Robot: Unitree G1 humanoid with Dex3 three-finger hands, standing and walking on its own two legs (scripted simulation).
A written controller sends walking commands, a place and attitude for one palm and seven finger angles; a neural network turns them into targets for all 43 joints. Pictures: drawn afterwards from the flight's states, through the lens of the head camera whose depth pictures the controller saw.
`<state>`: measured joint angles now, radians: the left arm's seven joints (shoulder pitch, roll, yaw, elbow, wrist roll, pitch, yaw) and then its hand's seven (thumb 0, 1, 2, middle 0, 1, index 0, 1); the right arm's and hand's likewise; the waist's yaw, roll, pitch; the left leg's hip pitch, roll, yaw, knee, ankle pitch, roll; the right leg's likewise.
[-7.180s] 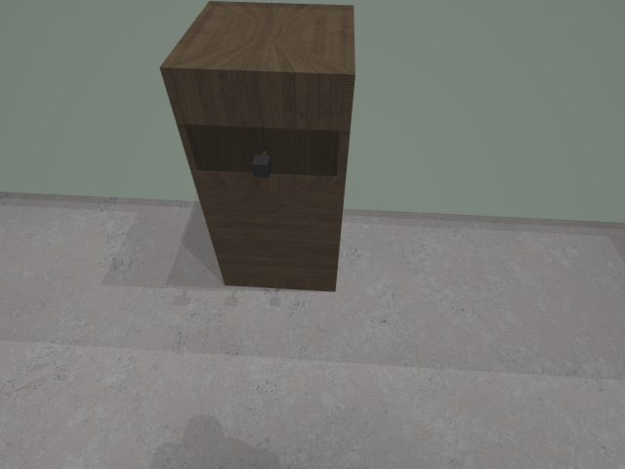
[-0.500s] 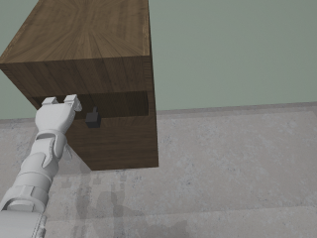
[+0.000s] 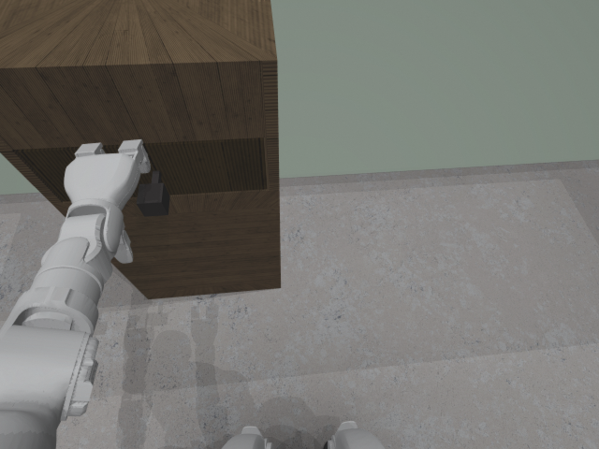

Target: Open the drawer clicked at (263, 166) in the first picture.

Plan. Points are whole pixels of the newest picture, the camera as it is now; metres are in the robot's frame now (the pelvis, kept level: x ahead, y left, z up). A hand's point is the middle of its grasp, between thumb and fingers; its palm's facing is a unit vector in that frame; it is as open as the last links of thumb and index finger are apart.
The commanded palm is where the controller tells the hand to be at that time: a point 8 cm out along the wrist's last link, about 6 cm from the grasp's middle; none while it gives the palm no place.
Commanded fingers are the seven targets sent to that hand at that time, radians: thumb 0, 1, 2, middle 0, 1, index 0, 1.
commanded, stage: move the hooked fingers above the handle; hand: left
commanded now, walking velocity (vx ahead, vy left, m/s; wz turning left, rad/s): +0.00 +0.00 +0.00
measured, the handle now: (155, 190) +0.53 +0.24 -0.07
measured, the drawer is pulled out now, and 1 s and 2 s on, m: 0.00 0.00 0.00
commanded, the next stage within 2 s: none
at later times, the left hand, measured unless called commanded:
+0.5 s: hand (136, 191) +0.48 +0.23 +0.00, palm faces -0.06 -0.04 -1.00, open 13.8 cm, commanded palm +0.46 +0.24 +0.05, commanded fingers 0.00 -0.50 0.30 -0.30 -1.20 -0.30 -1.20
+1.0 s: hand (125, 183) +0.49 +0.25 +0.00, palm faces +0.01 +0.00 -1.00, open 13.8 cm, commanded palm +0.47 +0.24 +0.05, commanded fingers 0.00 -0.50 0.30 -0.30 -1.20 -0.30 -1.20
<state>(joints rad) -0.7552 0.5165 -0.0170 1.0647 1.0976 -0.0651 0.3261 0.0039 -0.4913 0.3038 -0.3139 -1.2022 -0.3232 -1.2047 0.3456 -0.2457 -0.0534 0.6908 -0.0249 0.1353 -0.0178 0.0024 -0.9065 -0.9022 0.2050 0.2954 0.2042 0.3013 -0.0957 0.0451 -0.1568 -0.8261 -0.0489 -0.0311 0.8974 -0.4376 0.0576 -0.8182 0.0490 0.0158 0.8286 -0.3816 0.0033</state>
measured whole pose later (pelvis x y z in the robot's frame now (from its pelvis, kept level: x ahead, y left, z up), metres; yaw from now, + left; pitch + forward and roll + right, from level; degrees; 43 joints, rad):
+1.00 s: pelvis +0.00 -0.01 -0.02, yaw +0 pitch +25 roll -3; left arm -0.84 0.59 0.05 1.13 1.12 -0.08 0.42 0.01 -0.49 0.30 -0.31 -1.20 -0.32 -1.20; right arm 0.32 -0.26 -0.03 0.71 -0.04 0.13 -0.01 0.00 -0.91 -0.90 0.20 0.30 0.20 0.30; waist -0.14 0.05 -0.18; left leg -0.95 -0.03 -0.05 0.99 -0.48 0.04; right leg -0.94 0.07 -0.01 0.92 -0.41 -0.02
